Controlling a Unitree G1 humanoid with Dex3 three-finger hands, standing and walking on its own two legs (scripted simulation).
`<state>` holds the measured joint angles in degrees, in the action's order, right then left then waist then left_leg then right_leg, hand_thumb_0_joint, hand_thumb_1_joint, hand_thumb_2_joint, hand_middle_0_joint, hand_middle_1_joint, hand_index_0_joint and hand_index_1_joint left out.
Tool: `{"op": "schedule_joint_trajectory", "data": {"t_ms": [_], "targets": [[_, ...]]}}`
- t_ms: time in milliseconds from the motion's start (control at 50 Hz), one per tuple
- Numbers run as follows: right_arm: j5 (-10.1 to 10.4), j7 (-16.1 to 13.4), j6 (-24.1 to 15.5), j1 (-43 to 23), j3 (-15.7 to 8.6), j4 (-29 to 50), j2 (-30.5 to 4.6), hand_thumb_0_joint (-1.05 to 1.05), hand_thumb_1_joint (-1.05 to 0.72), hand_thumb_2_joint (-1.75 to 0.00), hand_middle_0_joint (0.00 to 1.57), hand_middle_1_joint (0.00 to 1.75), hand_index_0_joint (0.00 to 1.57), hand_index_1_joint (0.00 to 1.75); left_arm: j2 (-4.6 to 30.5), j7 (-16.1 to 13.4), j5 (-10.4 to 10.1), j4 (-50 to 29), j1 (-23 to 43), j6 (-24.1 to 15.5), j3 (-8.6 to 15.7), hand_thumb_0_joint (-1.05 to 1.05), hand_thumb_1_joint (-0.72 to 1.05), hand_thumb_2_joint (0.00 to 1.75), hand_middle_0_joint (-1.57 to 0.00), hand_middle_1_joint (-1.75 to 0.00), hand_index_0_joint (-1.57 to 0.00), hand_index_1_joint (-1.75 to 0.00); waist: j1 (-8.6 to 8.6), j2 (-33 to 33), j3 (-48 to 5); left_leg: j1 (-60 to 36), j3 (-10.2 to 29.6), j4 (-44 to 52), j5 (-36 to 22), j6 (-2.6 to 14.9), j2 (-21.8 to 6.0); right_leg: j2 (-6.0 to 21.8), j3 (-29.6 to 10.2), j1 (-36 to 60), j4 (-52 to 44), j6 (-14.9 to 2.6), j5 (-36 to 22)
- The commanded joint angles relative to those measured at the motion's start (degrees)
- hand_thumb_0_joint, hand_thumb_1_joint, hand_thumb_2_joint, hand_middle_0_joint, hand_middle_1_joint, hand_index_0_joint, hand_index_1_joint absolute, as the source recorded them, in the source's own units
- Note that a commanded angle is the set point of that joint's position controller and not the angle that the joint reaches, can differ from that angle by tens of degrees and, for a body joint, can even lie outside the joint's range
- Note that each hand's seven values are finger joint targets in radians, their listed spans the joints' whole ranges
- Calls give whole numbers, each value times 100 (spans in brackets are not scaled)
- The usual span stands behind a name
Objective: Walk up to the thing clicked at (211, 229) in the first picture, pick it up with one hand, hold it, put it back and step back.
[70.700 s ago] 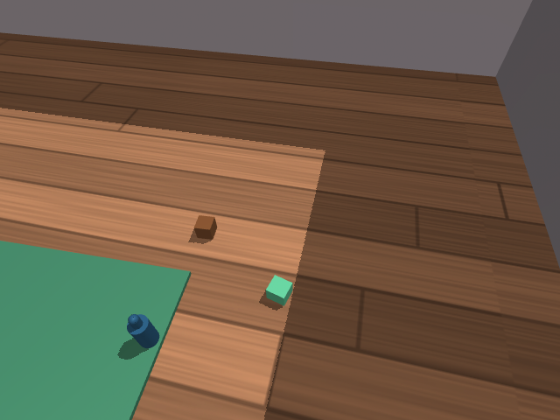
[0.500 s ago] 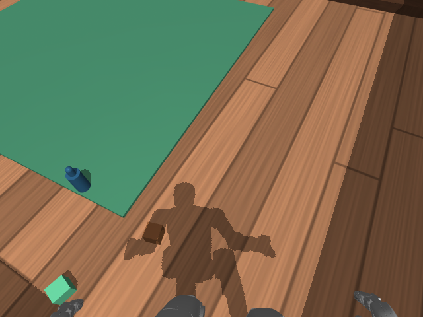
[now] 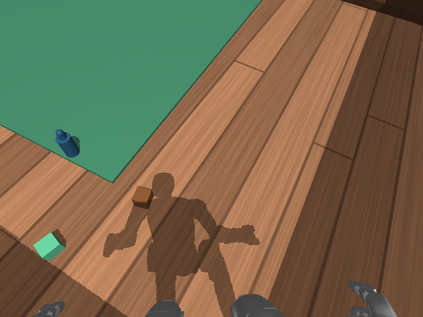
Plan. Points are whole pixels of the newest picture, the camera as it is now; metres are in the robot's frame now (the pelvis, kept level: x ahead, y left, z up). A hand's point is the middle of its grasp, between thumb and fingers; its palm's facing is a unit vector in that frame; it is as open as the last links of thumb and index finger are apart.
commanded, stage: step back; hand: left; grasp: from above
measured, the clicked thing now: (143, 198) +0.64 +0.31 -0.73
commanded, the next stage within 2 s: none
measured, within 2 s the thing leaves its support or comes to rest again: neither
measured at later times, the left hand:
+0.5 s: hand out of the picture -0.03 +0.23 -0.15, palm faces +0.07 -0.92 -0.39, open 7.4 cm
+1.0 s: hand out of the picture -0.31 +0.16 -0.14, palm faces +0.05 -0.90 -0.43, open 7.4 cm
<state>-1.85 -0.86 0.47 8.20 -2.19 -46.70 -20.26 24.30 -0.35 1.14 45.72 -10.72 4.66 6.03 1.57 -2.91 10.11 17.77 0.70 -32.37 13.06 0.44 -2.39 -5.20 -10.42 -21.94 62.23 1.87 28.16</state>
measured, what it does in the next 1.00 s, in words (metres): walks backwards: right foot, then left foot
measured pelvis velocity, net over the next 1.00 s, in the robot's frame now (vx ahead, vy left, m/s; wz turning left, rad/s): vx -0.33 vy -0.11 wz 0.02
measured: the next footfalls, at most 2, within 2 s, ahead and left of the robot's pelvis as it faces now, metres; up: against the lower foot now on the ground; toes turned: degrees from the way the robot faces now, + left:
right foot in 0.12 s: -0.02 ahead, -0.16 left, +0.00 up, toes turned +2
left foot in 0.48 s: -0.15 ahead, +0.06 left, +0.00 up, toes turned +3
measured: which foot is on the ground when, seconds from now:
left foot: down 0.00-0.14, up 0.16-0.46, down 0.48-0.88, up 0.90-1.00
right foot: up 0.00-0.10, down 0.12-0.50, up 0.52-0.82, down 0.84-1.00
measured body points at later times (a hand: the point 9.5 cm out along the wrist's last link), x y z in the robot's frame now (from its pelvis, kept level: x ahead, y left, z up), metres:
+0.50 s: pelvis -0.17 -0.05 -0.02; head -0.10 -0.03 +0.42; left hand -0.04 +0.27 -0.12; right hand -0.08 -0.36 -0.14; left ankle -0.19 +0.06 -0.74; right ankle -0.06 -0.16 -0.73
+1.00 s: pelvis -0.33 -0.11 -0.01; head -0.31 -0.14 +0.44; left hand -0.31 +0.21 -0.11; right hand -0.20 -0.42 -0.13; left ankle -0.29 +0.05 -0.67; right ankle -0.32 -0.23 -0.73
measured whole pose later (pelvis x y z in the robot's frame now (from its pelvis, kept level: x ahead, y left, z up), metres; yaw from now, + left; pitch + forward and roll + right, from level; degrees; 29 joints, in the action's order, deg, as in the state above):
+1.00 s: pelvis -0.33 -0.11 -0.01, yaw +1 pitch -3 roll +2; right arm -0.9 -0.2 4.2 7.9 -3.0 -49.3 -23.4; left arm 20.5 -0.1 2.4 52.5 -14.6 2.4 3.3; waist 3.2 1.8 5.6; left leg 29.0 8.4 -60.2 25.4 -0.1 4.6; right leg 0.7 -2.8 -15.0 37.2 -1.0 19.6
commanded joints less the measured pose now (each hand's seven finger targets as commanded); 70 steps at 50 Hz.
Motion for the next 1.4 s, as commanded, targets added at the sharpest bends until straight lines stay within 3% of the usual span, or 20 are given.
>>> {"op": "schedule_joint_trajectory", "data": {"t_ms": [0, 100, 120, 140, 160, 220, 380, 440, 480, 520, 580, 800, 860, 880, 960, 1080, 1160, 1240, 1300, 1380], "targets": [[-4, -120, -68, 233, -532, 455, -1701, 0, -90, -90, 20, 30, 20, 30, 789, -7, 23, -449, -9, -238, 224, 0, 90, 90, -20, -30, -20, -30, -331, 1346, -1425, -1489, 1050, 312, -2376, 1276, -1226, 408, 493, -37, -1672, 32, 45], [162, -77, 102, -253, -423, 604, -1506, 0, -90, -90, 20, 30, 20, 30, 1034, 25, 140, 39, -792, -349, 302, 0, 90, 90, -20, -30, -20, -30, 48, 781, -1536, 248, 779, -774, -745, 484, -465, 694, 235, 1693, -4009, -359, -1842], [189, -103, 110, -166, -337, 690, -1142, 0, -90, -90, 20, 30, 20, 30, 1583, 30, 189, -60, -675, -353, 444, 0, 90, 90, -20, -30, -20, -30, 39, -810, -1243, 1613, 538, -1638, 1268, 84, 559, 1799, -1413, 1770, -4198, -684, -1945], [188, -232, 131, -329, -437, 684, -1291, 0, -90, -90, 20, 30, 20, 30, 2104, 26, 203, -369, -100, -300, 510, 0, 90, 90, -20, -30, -20, -30, 260, -1606, -966, 1010, 563, -3048, 2453, -70, 729, 2826, -2235, 0, -4589, -1812, -1697], [207, -223, 130, -172, -532, 524, -1555, 0, -90, -90, 20, 30, 20, 30, 1910, -1, 159, -538, 383, -313, 468, 0, 90, 90, -20, -30, -20, -30, 32, -1494, -544, 515, 828, -3675, 2304, -57, 501, 2928, -2306, -977, -4834, -1900, -1345], [245, -150, 102, 338, -385, 158, -1388, 0, -90, -90, 20, 30, 20, 30, 1103, -41, 134, -640, 837, -327, 265, 0, 90, 90, -20, -30, -20, -30, -353, -676, -556, 974, 814, -3803, 1343, -72, 954, 1563, -125, 72, -3924, -1153, -2713], [76, -162, -51, 518, -316, 241, -1185, 0, -90, -90, 20, 30, 20, 30, 996, -160, 145, -733, 169, -243, 258, 0, 90, 90, -20, -30, -20, -30, 79, -946, -1376, 720, 232, -1017, 1688, -109, 320, 2022, -336, 1973, -3224, -1427, -3853], [25, -129, -67, 1096, -390, -39, -1226, 0, -90, -90, 20, 30, 20, 30, 1032, -94, 15, -812, 401, -122, 179, 0, 90, 90, -20, -30, -20, -30, -207, -526, -1559, -451, -54, 1070, -227, 49, 403, 1659, -1, 1331, -2529, -966, -3100], [-106, -97, -51, 751, -594, 71, -2039, 0, -90, -90, 20, 30, 20, 30, 642, -53, -15, -882, 302, -106, 67, 0, 90, 90, -20, -30, -20, -30, -72, 1523, -1426, -1147, 2550, 1316, -1127, 839, -1418, 371, 869, -735, -1082, -375, -223], [-83, -129, -99, 66, -659, 340, -2395, 0, -90, -90, 20, 30, 20, 30, 1110, -129, 57, -845, 742, -99, 246, 0, 90, 90, -20, -30, -20, -30, -254, 1635, -952, 623, 3548, 1562, -1242, 1923, -2513, 390, -107, -154, 882, -244, 852], [-104, -167, -100, -351, -393, 395, -1572, 0, -90, -90, 20, 30, 20, 30, 907, -60, -59, -436, 76, -83, 224, 0, 90, 90, -20, -30, -20, -30, 207, 743, -939, -11, 1189, 865, -2338, 1175, -1155, -97, -116, -533, 1354, -279, 50], [31, -7, 232, -104, -467, 355, -1773, 0, -90, -90, 20, 30, 20, 30, 748, -81, 22, 228, -622, -416, 60, 0, 90, 90, -20, -30, -20, -30, -37, 1548, -1829, -912, 814, -175, -1369, 1003, -956, 331, 1215, 1102, -3910, -151, -1150], [129, -23, 214, -336, -274, 595, -1090, 0, -90, -90, 20, 30, 20, 30, 1807, -60, 162, 203, -544, -450, 354, 0, 90, 90, -20, -30, -20, -30, 154, -1010, -1181, 1681, 450, -1806, 1829, 99, 699, 2049, -1687, 1170, -4428, -1002, -357], [67, -117, 264, -450, -426, 505, -1375, 0, -90, -90, 20, 30, 20, 30, 2253, -77, 208, 3, 33, -437, 405, 0, 90, 90, -20, -30, -20, -30, 328, -1451, -724, 1095, 898, -2961, 2231, -116, 482, 3074, -2698, -562, -4947, -1849, 305], [137, -14, 208, 171, -384, -44, -1342, 0, -90, -90, 20, 30, 20, 30, 1185, -124, 155, -98, 777, -529, 171, 0, 90, 90, -20, -30, -20, -30, -296, -337, -379, 1020, 924, -3498, 1061, -105, 840, 1650, -173, -193, -4161, -1084, -703], [-13, 104, -5, 32, -344, -102, -1322, 0, -90, -90, 20, 30, 20, 30, 1324, -53, 219, 115, -112, -610, 317, 0, 90, 90, -20, -30, -20, -30, 301, -969, -799, 1301, 424, -1282, 1686, -262, 304, 1980, -811, 1450, -4397, -1245, 1570], [-44, 149, -174, 672, -406, -493, -1186, 0, -90, -90, 20, 30, 20, 30, 1345, 16, 133, 170, -3, -508, 228, 0, 90, 90, -20, -30, -20, -30, -28, -756, -1004, -663, -235, 1331, 910, 25, 474, 1731, -13, 853, -3689, -1007, 287], [-68, 110, -245, 823, -692, -525, -2317, 0, -90, -90, 20, 30, 20, 30, 1291, 13, 105, 31, 801, -562, 145, 0, 90, 90, -20, -30, -20, -30, -522, 1030, -87, -315, 3853, 2433, 4019, 1476, -1910, 846, 604, -1464, -848, -303, 372], [-98, 104, -324, 328, -464, -417, -1517, 0, -90, -90, 20, 30, 20, 30, 1015, 123, 17, 276, 223, -661, 80, 0, 90, 90, -20, -30, -20, -30, -130, 849, -145, -1008, 1888, 1821, 1577, 945, -942, 838, 754, -1262, -1325, -347, -428], [-63, 129, -310, 598, -525, -470, -1627, 0, -90, -90, 20, 30, 20, 30, 886, 177, 31, 365, 299, -674, 58, 0, 90, 90, -20, -30, -20, -30, -314, 1295, -395, -476, 1441, 1707, 1384, 917, -873, 712, 1094, -237, -1959, -243, -558]]}}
